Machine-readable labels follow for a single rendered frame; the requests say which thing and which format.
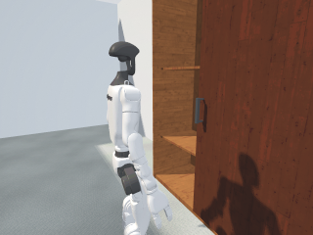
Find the wardrobe door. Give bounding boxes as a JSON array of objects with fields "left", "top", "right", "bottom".
[{"left": 193, "top": 0, "right": 313, "bottom": 235}]

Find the robot right upper arm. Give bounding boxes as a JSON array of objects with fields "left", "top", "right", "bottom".
[{"left": 120, "top": 85, "right": 143, "bottom": 148}]

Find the robot right forearm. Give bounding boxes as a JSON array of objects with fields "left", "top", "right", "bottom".
[{"left": 127, "top": 133, "right": 158, "bottom": 195}]

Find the right robot hand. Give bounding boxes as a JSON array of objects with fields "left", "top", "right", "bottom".
[{"left": 147, "top": 189, "right": 173, "bottom": 229}]

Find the robot left thigh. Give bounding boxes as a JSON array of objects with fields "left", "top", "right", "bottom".
[{"left": 122, "top": 196, "right": 132, "bottom": 214}]

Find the robot head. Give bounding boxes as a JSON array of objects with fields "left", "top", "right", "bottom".
[{"left": 109, "top": 41, "right": 140, "bottom": 86}]

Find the handle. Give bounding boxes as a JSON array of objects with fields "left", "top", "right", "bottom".
[{"left": 195, "top": 98, "right": 204, "bottom": 124}]

